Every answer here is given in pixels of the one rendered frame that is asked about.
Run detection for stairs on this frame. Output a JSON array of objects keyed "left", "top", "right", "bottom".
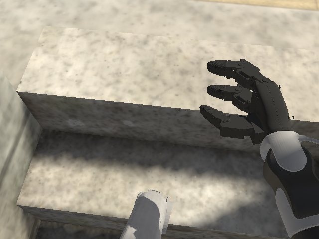
[{"left": 16, "top": 91, "right": 319, "bottom": 239}]

